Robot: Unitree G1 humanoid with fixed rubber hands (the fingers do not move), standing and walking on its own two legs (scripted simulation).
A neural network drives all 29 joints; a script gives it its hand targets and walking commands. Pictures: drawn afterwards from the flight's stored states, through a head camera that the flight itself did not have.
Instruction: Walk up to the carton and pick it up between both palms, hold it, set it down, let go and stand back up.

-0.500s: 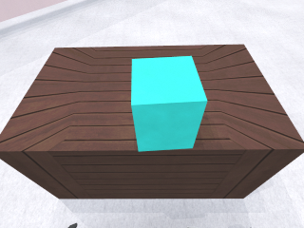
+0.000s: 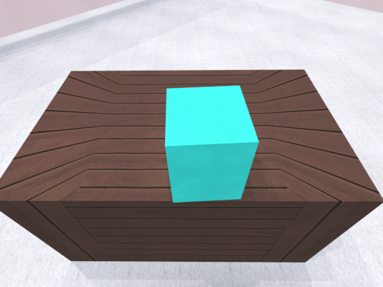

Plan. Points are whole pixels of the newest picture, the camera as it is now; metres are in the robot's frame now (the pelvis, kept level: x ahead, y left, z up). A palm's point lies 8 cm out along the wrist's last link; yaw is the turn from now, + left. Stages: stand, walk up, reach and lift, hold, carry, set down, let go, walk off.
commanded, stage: walk up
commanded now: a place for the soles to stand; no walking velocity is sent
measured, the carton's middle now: (205, 146) +0.48 -0.02 -0.01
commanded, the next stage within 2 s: reach and lift in 1.36 s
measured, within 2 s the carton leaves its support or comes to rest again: neither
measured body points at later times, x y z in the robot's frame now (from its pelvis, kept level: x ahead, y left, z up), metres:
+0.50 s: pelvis +0.01 -0.01 +0.00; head +0.01 +0.00 +0.45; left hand +0.08 +0.25 -0.13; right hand +0.07 -0.26 -0.12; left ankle -0.03 +0.13 -0.73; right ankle +0.03 -0.10 -0.73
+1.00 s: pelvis +0.02 -0.01 +0.00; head +0.03 -0.01 +0.45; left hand +0.07 +0.25 -0.14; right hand +0.08 -0.27 -0.13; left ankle -0.03 +0.13 -0.73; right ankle +0.03 -0.10 -0.73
